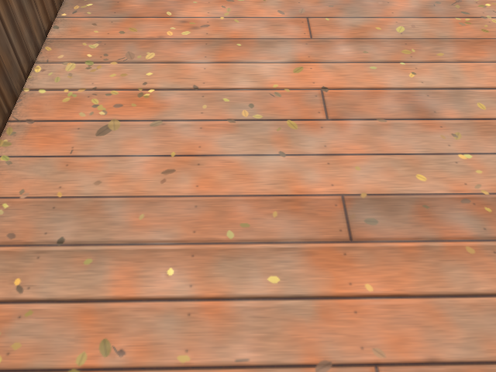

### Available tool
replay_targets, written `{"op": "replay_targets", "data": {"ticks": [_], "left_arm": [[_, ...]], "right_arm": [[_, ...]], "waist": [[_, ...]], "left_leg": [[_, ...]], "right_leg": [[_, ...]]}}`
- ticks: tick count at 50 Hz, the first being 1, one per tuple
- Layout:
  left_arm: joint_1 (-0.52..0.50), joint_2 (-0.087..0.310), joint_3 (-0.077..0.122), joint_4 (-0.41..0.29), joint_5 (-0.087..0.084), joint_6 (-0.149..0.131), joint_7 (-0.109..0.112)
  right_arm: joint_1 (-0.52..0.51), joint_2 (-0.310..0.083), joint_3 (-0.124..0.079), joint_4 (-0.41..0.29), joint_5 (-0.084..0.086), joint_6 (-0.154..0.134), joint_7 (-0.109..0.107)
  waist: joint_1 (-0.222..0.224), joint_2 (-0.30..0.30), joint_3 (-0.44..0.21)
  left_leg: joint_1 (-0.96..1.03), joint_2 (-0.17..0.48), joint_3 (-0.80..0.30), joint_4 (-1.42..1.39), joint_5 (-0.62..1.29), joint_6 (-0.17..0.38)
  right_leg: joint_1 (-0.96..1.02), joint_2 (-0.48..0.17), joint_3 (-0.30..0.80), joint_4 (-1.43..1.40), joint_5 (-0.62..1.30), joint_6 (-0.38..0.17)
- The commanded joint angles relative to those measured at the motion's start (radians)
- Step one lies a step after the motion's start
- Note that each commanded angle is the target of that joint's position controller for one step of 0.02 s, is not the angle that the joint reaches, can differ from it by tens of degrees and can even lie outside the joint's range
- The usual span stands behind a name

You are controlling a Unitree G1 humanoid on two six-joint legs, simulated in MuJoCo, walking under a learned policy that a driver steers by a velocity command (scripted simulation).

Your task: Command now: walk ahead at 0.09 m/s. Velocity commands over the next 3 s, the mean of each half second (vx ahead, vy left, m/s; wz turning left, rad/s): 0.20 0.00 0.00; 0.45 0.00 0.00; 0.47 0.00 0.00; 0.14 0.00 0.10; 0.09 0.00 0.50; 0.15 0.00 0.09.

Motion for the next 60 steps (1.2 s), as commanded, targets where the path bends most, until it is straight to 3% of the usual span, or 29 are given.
{"op": "replay_targets", "data": {"ticks": [1,2,3,4,6,8,11,14,18,21,22,23,24,25,27,29,31,33,34,35,36,37,38,39,42,46,49,54,60], "left_arm": [[0.067,0.102,0.027,-0.012,0.015,-0.005,0.003],[0.084,0.145,0.036,-0.006,0.02,-0.008,0.007],[0.059,0.189,0.043,-0.007,0.013,-0.003,0.012],[0.044,0.126,0.032,0.003,0.004,0.004,0.009],[-0.005,0.084,0.026,-0.001,-0.002,0.009,-0.001],[0.0,0.098,0.029,0.011,0.003,0.001,-0.003],[0.048,0.116,0.041,0.046,-0.019,0.001,0.002],[0.058,0.115,0.043,0.043,-0.028,-0.018,0.003],[0.048,0.101,0.043,0.027,-0.032,-0.063,-0.016],[-0.037,0.058,0.032,-0.014,-0.028,-0.095,-0.041],[-0.103,0.056,0.028,-0.038,-0.027,-0.104,-0.05],[-0.157,0.041,0.022,-0.063,-0.026,-0.106,-0.057],[-0.216,0.03,0.015,-0.091,-0.035,-0.104,-0.061],[-0.263,0.024,0.009,-0.114,-0.044,-0.1,-0.066],[-0.277,0.02,-0.001,-0.139,-0.048,-0.094,-0.077],[-0.159,0.022,-0.005,-0.112,-0.042,-0.081,-0.094],[0.007,0.08,0.03,-0.057,-0.033,-0.058,-0.085],[0.189,0.142,0.074,-0.006,-0.031,-0.033,-0.061],[0.317,0.189,0.092,0.028,-0.023,-0.026,-0.047],[0.316,0.262,0.081,0.029,-0.004,-0.031,-0.044],[0.302,0.223,0.061,0.023,-0.001,-0.048,-0.059],[0.209,0.179,0.044,0.011,-0.01,-0.065,-0.067],[0.117,0.132,0.029,-0.005,-0.017,-0.077,-0.073],[0.063,0.117,0.023,-0.009,-0.003,-0.085,-0.079],[0.066,0.076,0.01,0.015,0.011,-0.09,-0.067],[0.163,0.127,0.017,0.044,0.007,-0.086,-0.032],[0.214,0.131,0.016,0.051,0.006,-0.077,-0.016],[0.29,0.128,0.012,0.066,-0.002,-0.07,-0.008],[0.387,0.143,0.021,0.102,-0.005,-0.041,-0.008]], "right_arm": [[0.004,-0.124,-0.02,-0.022,0.019,0.003,-0.008],[0.04,-0.103,-0.014,-0.019,0.005,0.002,-0.01],[0.155,-0.09,-0.017,0.004,-0.007,-0.001,-0.008],[0.161,-0.063,-0.01,0.015,-0.006,0.006,-0.015],[0.071,-0.101,-0.016,0.003,0.003,0.031,-0.025],[0.058,-0.108,-0.019,0.005,0.003,0.048,-0.029],[0.067,-0.113,-0.026,0.015,0.015,0.047,-0.026],[0.072,-0.093,-0.025,0.008,0.029,0.02,-0.022],[0.158,-0.096,-0.03,0.028,0.032,-0.027,-0.013],[0.298,-0.148,-0.047,0.072,0.039,-0.035,-0.008],[0.342,-0.15,-0.047,0.081,0.037,-0.033,-0.007],[0.368,-0.15,-0.043,0.087,0.031,-0.033,-0.007],[0.389,-0.146,-0.038,0.09,0.026,-0.033,-0.007],[0.395,-0.14,-0.033,0.087,0.019,-0.029,-0.009],[0.323,-0.148,-0.029,0.057,0.02,-0.018,-0.016],[0.157,-0.183,-0.033,0.002,0.012,-0.006,-0.018],[0.154,-0.219,-0.045,0.004,0.02,-0.012,-0.015],[0.17,-0.194,-0.04,0.021,0.027,-0.019,-0.012],[0.149,-0.162,-0.034,0.009,0.015,-0.02,-0.013],[0.234,-0.008,0.0,-0.02,0.001,-0.032,-0.014],[0.25,0.0,-0.004,-0.029,0.048,-0.054,-0.014],[0.187,-0.053,-0.019,-0.057,0.076,-0.062,-0.013],[0.118,-0.086,-0.025,-0.076,0.067,-0.062,-0.018],[0.107,-0.098,-0.036,-0.07,0.047,-0.051,-0.028],[0.155,-0.101,-0.056,-0.058,0.043,-0.015,-0.027],[-0.009,-0.105,-0.067,-0.106,0.026,-0.005,-0.024],[-0.11,-0.099,-0.068,-0.136,0.022,-0.007,-0.013],[-0.247,-0.081,-0.056,-0.17,0.026,-0.017,0.007],[-0.399,-0.062,-0.029,-0.234,0.037,-0.041,0.046]], "waist": [[0.055,0.09,-0.061],[0.033,0.034,-0.083],[-0.051,-0.073,-0.106],[-0.044,-0.116,-0.11],[-0.014,-0.051,-0.044],[-0.005,-0.029,-0.042],[0.006,-0.01,-0.049],[0.012,0.009,0.052],[-0.013,0.04,0.036],[-0.056,0.18,0.009],[-0.083,0.195,0.038],[-0.097,0.247,0.079],[-0.105,0.227,0.128],[-0.108,0.17,0.148],[-0.081,0.129,0.15],[0.004,0.169,0.097],[0.09,0.209,0.023],[0.201,0.185,-0.057],[0.258,0.097,-0.096],[0.137,-0.22,-0.192],[0.13,-0.215,-0.224],[0.095,-0.114,-0.083],[0.076,-0.028,-0.001],[0.045,0.011,0.009],[-0.01,-0.047,0.005],[0.016,0.009,0.051],[0.04,0.006,0.055],[0.084,-0.003,0.08],[0.132,-0.015,0.123]], "left_leg": [[-0.034,0.222,-0.123,0.017,0.31,0.078],[-0.061,0.171,-0.101,0.07,0.184,0.035],[-0.141,0.1,-0.069,0.085,-0.005,-0.002],[-0.128,0.084,-0.045,0.074,-0.089,-0.026],[-0.096,0.088,-0.04,0.062,-0.074,-0.036],[-0.088,0.098,-0.049,0.067,-0.027,-0.029],[-0.116,0.086,-0.036,0.099,-0.244,0.001],[-0.186,0.114,-0.079,0.115,-0.386,0.044],[-0.12,0.142,-0.134,0.157,-0.244,0.075],[0.146,0.261,-0.316,0.108,0.054,0.127],[0.228,0.342,-0.398,0.081,0.172,0.158],[0.318,0.437,-0.495,0.043,0.299,0.203],[0.397,0.5,-0.554,0.031,0.349,0.231],[0.454,0.511,-0.546,0.033,0.339,0.219],[0.392,0.471,-0.438,-0.029,0.266,0.147],[0.036,0.333,-0.225,-0.102,0.255,0.082],[-0.1,0.277,-0.108,-0.05,0.448,0.049],[-0.1,0.23,-0.041,0.227,0.602,-0.005],[-0.245,0.194,-0.033,0.518,0.411,-0.045],[-0.373,0.059,-0.079,0.928,-0.356,-0.073],[-0.486,0.026,-0.226,1.097,-0.36,-0.057],[-0.572,0.084,-0.202,1.125,-0.277,-0.034],[-0.554,0.144,-0.178,1.07,-0.168,-0.009],[-0.486,0.185,-0.171,1.019,-0.101,0.005],[-0.387,0.23,-0.17,0.875,-0.027,0.023],[-0.549,0.235,-0.152,0.683,0.106,-0.016],[-0.621,0.224,-0.144,0.534,0.223,-0.044],[-0.609,0.19,-0.104,0.345,0.338,-0.052],[-0.633,0.146,-0.054,0.191,0.229,-0.03]], "right_leg": [[0.223,0.008,-0.007,-0.179,0.169,-0.035],[0.306,-0.051,0.051,-0.173,0.395,-0.053],[0.401,-0.104,0.092,-0.12,0.48,-0.107],[0.367,-0.108,0.106,-0.131,0.351,-0.134],[0.263,-0.047,0.074,-0.152,0.172,-0.093],[0.268,-0.024,0.05,-0.132,0.204,-0.077],[0.269,0.003,0.034,-0.103,-0.119,-0.105],[0.182,-0.017,0.092,-0.125,-0.4,-0.14],[0.133,-0.013,0.094,-0.025,-0.168,-0.154],[-0.109,0.079,-0.081,0.232,0.088,-0.094],[-0.248,0.072,-0.111,0.31,0.012,-0.081],[-0.423,0.067,-0.105,0.415,-0.35,-0.08],[-0.59,0.032,-0.074,0.504,-0.544,-0.08],[-0.698,-0.009,-0.047,0.54,-0.559,-0.078],[-0.645,-0.051,-0.043,0.407,-0.423,-0.072],[-0.128,0.017,-0.117,0.184,-0.12,-0.063],[0.262,0.116,-0.187,0.157,0.035,-0.067],[0.492,0.144,-0.194,0.071,-0.014,-0.105],[0.65,0.028,-0.033,0.042,-0.054,-0.138],[0.677,-0.238,0.465,-0.148,-0.155,-0.249],[0.666,-0.331,0.805,-0.385,-0.299,-0.311],[0.555,-0.325,0.711,-0.402,-0.35,-0.282],[0.412,-0.281,0.533,-0.389,-0.273,-0.248],[0.307,-0.232,0.407,-0.39,-0.191,-0.215],[0.226,-0.143,0.223,-0.449,-0.136,-0.192],[0.299,-0.15,0.174,-0.501,-0.052,-0.203],[0.364,-0.146,0.137,-0.509,-0.003,-0.193],[0.431,-0.127,0.062,-0.511,0.063,-0.174],[0.611,-0.172,0.031,-0.421,0.221,-0.191]]}}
